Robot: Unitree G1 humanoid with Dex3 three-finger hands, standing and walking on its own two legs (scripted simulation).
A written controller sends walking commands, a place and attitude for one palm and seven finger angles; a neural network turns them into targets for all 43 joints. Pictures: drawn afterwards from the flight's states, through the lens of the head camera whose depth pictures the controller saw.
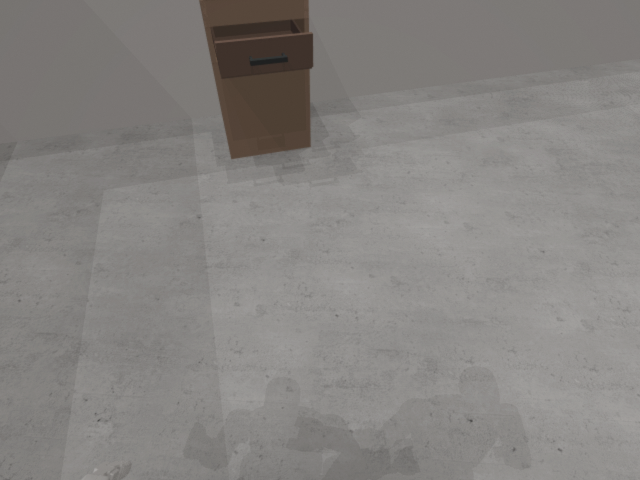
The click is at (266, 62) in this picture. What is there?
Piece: drawer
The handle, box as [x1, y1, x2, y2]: [249, 53, 287, 65]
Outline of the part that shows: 287,57 284,53 282,53 281,56 252,59 251,56 249,56 251,65 287,61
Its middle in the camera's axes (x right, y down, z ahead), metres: -0.22 -0.72 +1.55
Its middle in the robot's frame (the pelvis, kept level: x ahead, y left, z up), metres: +1.62 +0.28 -0.19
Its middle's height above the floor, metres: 0.58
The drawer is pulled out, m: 0.16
